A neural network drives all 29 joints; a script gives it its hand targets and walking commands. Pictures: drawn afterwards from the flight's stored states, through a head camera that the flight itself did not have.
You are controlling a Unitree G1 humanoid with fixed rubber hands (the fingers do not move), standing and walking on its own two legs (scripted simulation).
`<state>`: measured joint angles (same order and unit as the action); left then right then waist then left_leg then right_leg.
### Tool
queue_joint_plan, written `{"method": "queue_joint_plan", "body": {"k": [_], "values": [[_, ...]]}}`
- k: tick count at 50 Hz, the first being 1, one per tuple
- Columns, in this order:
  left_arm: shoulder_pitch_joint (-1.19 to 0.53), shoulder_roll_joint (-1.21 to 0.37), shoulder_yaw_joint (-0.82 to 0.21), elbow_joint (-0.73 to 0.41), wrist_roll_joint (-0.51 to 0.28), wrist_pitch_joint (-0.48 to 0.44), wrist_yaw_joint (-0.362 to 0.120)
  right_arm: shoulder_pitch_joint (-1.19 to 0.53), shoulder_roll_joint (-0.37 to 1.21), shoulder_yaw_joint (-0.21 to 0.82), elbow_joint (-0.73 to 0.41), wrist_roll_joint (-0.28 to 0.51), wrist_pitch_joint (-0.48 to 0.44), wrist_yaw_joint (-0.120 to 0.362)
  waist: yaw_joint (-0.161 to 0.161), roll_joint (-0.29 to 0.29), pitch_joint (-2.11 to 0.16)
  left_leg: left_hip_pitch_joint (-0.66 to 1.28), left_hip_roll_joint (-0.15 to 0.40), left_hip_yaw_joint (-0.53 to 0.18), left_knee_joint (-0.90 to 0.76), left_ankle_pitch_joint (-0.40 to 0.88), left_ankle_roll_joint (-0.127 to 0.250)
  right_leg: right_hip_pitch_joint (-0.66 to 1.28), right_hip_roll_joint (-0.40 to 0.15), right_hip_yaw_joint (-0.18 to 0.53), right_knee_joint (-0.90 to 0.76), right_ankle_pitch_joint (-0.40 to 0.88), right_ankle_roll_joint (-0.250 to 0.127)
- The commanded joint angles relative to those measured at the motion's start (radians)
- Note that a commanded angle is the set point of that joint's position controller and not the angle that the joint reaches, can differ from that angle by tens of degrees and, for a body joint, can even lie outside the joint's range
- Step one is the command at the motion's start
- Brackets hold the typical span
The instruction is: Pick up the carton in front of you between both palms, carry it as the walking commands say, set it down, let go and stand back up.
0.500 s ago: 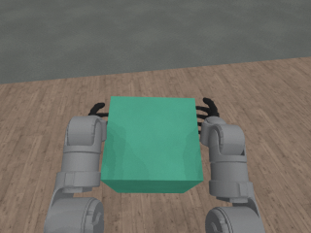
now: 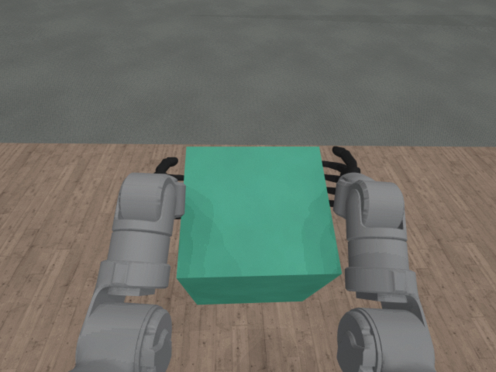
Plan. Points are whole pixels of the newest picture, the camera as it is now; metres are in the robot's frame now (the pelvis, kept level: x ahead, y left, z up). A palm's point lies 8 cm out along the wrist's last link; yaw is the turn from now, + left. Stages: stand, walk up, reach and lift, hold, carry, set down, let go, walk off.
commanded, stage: carry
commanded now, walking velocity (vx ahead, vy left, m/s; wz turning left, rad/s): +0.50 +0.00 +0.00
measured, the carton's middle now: (251, 233) +0.37 +0.01 +0.01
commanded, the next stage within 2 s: none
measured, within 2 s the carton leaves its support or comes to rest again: neither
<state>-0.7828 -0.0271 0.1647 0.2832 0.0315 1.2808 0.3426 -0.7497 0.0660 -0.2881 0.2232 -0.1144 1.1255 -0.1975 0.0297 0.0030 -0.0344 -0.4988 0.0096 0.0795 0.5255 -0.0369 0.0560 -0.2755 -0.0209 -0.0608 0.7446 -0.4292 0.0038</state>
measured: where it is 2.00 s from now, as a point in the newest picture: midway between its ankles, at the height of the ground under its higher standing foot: (233, 252)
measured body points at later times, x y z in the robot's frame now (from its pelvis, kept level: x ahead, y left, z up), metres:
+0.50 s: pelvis +0.33 +0.01 -0.03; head +0.32 +0.02 +0.42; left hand +0.70 +0.15 +0.10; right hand +0.70 -0.13 +0.12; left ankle +0.11 +0.08 -0.71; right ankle +0.45 -0.05 -0.75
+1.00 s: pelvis +0.63 +0.05 -0.05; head +0.71 +0.05 +0.40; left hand +1.04 +0.19 +0.06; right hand +1.03 -0.10 +0.07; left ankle +0.68 +0.13 -0.78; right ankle +0.48 -0.06 -0.71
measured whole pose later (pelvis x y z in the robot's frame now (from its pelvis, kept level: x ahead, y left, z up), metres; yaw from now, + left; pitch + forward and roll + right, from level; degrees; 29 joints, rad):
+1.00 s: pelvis +0.63 +0.05 -0.05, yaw +0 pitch +9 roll +0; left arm -0.83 -0.02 0.27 0.13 0.10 1.25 0.26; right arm -0.80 0.14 -0.29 0.06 -0.11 1.09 -0.28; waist -0.05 -0.01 0.02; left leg -0.50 -0.03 0.11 0.49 -0.04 0.08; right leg -0.40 0.01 -0.01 1.03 -0.55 -0.03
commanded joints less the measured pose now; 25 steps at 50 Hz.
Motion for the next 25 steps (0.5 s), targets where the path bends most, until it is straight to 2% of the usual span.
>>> {"method": "queue_joint_plan", "body": {"k": [1, 2, 3, 4, 5, 6, 7, 8, 9, 10, 11, 12, 13, 14, 15, 16, 17, 18, 19, 20, 21, 22, 23, 24, 25], "values": [[-0.814, -1.165, -0.450, -0.163, -0.424, -0.084, -0.428, -0.581, 1.141, 0.554, 0.063, 0.420, 0.093, 0.308, -0.086, 0.158, -0.553, 0.876, 0.345, -0.548, -0.024, 0.263, 0.163, -0.553, 0.012, 0.096, 0.360, -0.120, -0.035], [-0.784, -1.172, -0.424, -0.080, -0.397, -0.066, -0.428, -0.520, 1.109, 0.535, 0.110, 0.387, 0.102, 0.312, -0.109, 0.194, -0.500, 0.777, 0.349, -0.557, -0.066, 0.199, 0.170, -0.553, 0.009, 0.090, 0.403, -0.122, -0.024], [-0.803, -1.169, -0.428, -0.161, -0.404, -0.079, -0.434, -0.579, 1.173, 0.588, 0.052, 0.455, 0.098, 0.317, -0.111, 0.112, -0.523, 0.714, 0.327, -0.524, -0.064, 0.095, 0.175, -0.516, 0.009, 0.099, 0.405, -0.119, -0.030], [-0.841, -1.138, -0.408, -0.162, -0.411, -0.076, -0.432, -0.596, 1.157, 0.603, -0.004, 0.472, 0.090, 0.324, -0.100, 0.090, -0.493, 0.688, 0.314, -0.479, -0.059, 0.085, 0.154, -0.511, -0.009, 0.097, 0.358, -0.091, -0.039], [-0.827, -1.163, -0.412, -0.142, -0.378, -0.087, -0.432, -0.605, 1.160, 0.607, 0.046, 0.452, 0.091, 0.325, -0.107, 0.078, -0.485, 0.669, 0.292, -0.429, -0.067, 0.181, 0.165, -0.518, -0.010, 0.070, 0.331, -0.046, -0.028], [-0.832, -1.183, -0.452, -0.188, -0.403, -0.095, -0.432, -0.674, 1.198, 0.642, -0.086, 0.487, 0.068, 0.337, -0.103, 0.111, -0.515, 0.708, 0.269, -0.379, -0.033, 0.370, 0.118, -0.504, -0.021, 0.061, 0.327, 0.004, -0.023], [-0.901, -1.165, -0.481, -0.304, -0.412, -0.124, -0.420, -0.699, 1.260, 0.672, -0.077, 0.527, 0.065, 0.345, -0.106, 0.101, -0.544, 0.738, 0.248, -0.334, -0.038, 0.397, 0.117, -0.510, -0.019, 0.063, 0.279, 0.048, -0.024], [-0.881, -1.122, -0.462, -0.270, -0.398, -0.115, -0.410, -0.719, 1.204, 0.666, -0.097, 0.536, 0.057, 0.345, -0.094, 0.111, -0.515, 0.752, 0.248, -0.327, -0.040, 0.463, 0.102, -0.533, -0.001, 0.052, 0.292, 0.087, -0.039], [-0.877, -1.175, -0.495, -0.254, -0.403, -0.119, -0.398, -0.717, 1.203, 0.651, -0.096, 0.536, 0.063, 0.340, -0.102, 0.112, -0.485, 0.753, 0.234, -0.314, -0.051, 0.483, 0.109, -0.538, -0.005, 0.041, 0.242, 0.071, -0.027], [-0.792, -1.150, -0.467, -0.211, -0.393, -0.114, -0.393, -0.716, 1.177, 0.614, -0.067, 0.529, 0.079, 0.332, -0.113, 0.147, -0.460, 0.774, 0.225, -0.278, -0.061, 0.539, 0.057, -0.556, -0.017, 0.028, 0.249, 0.133, -0.022], [-0.910, -1.109, -0.475, -0.335, -0.403, -0.120, -0.380, -0.612, 1.159, 0.606, -0.026, 0.512, 0.089, 0.333, -0.094, 0.126, -0.464, 0.802, 0.210, -0.238, -0.038, 0.563, 0.081, -0.552, -0.017, 0.030, 0.175, 0.162, -0.013], [-0.837, -1.111, -0.466, -0.286, -0.379, -0.112, -0.377, -0.657, 1.180, 0.652, -0.078, 0.549, 0.091, 0.339, -0.116, 0.104, -0.450, 0.749, 0.184, -0.217, -0.033, 0.503, 0.099, -0.531, 0.011, 0.005, 0.097, 0.216, -0.018], [-0.860, -1.100, -0.472, -0.287, -0.381, -0.105, -0.374, -0.583, 1.132, 0.586, 0.013, 0.510, 0.111, 0.339, -0.111, 0.150, -0.430, 0.723, 0.186, -0.205, -0.042, 0.563, 0.090, -0.504, 0.001, -0.005, 0.082, 0.261, -0.031], [-0.774, -1.115, -0.479, -0.243, -0.374, -0.096, -0.373, -0.545, 1.148, 0.578, 0.034, 0.505, 0.109, 0.345, -0.102, 0.168, -0.435, 0.731, 0.175, -0.192, -0.067, 0.582, 0.081, -0.483, 0.004, -0.011, 0.072, 0.331, -0.033], [-0.815, -1.104, -0.477, -0.271, -0.363, -0.105, -0.382, -0.512, 1.157, 0.580, 0.098, 0.478, 0.119, 0.356, -0.125, 0.142, -0.384, 0.720, 0.177, -0.169, -0.058, 0.614, 0.054, -0.502, -0.001, -0.043, 0.041, 0.362, -0.030], [-0.834, -1.108, -0.487, -0.286, -0.376, -0.108, -0.391, -0.503, 1.175, 0.588, 0.124, 0.495, 0.112, 0.365, -0.116, 0.119, -0.393, 0.694, 0.168, -0.139, -0.055, 0.567, 0.082, -0.445, 0.002, -0.033, -0.053, 0.437, -0.035], [-0.850, -1.075, -0.452, -0.278, -0.376, -0.105, -0.392, -0.515, 1.164, 0.577, 0.133, 0.503, 0.107, 0.376, -0.104, 0.107, -0.354, 0.640, 0.123, -0.093, -0.026, 0.629, 0.044, -0.381, 0.038, -0.083, -0.154, 0.490, -0.045], [-0.726, -1.096, -0.442, -0.129, -0.322, -0.090, -0.400, -0.486, 1.153, 0.555, 0.173, 0.467, 0.111, 0.374, -0.114, 0.118, -0.348, 0.647, 0.116, -0.067, -0.048, 0.608, 0.049, -0.301, 0.048, -0.107, -0.216, 0.525, -0.057], [-0.751, -1.080, -0.425, -0.165, -0.336, -0.100, -0.412, -0.438, 1.174, 0.549, 0.256, 0.470, 0.107, 0.382, -0.104, 0.144, -0.360, 0.617, 0.083, -0.043, -0.003, 0.585, 0.042, -0.209, 0.070, -0.111, -0.281, 0.591, -0.073], [-0.823, -1.074, -0.445, -0.205, -0.363, -0.109, -0.419, -0.408, 1.183, 0.524, 0.281, 0.442, 0.089, 0.389, -0.092, 0.138, -0.351, 0.547, 0.088, -0.026, 0.063, 0.643, 0.037, -0.091, 0.095, -0.180, -0.281, 0.610, -0.093], [-0.771, -1.103, -0.436, -0.169, -0.334, -0.115, -0.431, -0.546, 1.222, 0.574, 0.174, 0.465, 0.071, 0.390, -0.035, 0.130, -0.387, 0.512, 0.110, -0.001, 0.232, 0.721, 0.009, 0.041, 0.080, -0.154, -0.295, 0.565, -0.120], [-0.797, -1.107, -0.420, -0.143, -0.336, -0.117, -0.442, -0.471, 1.158, 0.527, 0.297, 0.399, 0.084, 0.385, 0.024, 0.074, -0.451, 0.365, 0.069, 0.024, 0.426, 0.552, -0.010, 0.255, -0.004, -0.046, -0.321, 0.691, -0.145], [-0.705, -1.079, -0.380, -0.038, -0.321, -0.112, -0.458, -0.501, 1.172, 0.544, 0.292, 0.390, 0.068, 0.375, 0.043, -0.146, -0.472, 0.044, -0.030, -0.020, 0.642, -0.105, -0.028, 0.523, -0.189, 0.186, -0.210, 1.087, -0.241], [-0.750, -1.074, -0.388, -0.068, -0.336, -0.124, -0.466, -0.527, 1.192, 0.531, 0.288, 0.411, 0.063, 0.374, 0.081, -0.274, -0.522, -0.305, -0.146, -0.069, 0.892, -0.579, -0.059, 0.720, -0.349, 0.487, -0.152, 1.210, -0.386], [-0.713, -1.065, -0.367, -0.027, -0.341, -0.128, -0.463, -0.589, 1.212, 0.526, 0.236, 0.428, 0.060, 0.367, 0.079, -0.233, -0.539, -0.403, -0.095, -0.153, 0.987, -0.573, -0.039, 0.754, -0.365, 0.580, -0.152, 0.996, -0.419]]}}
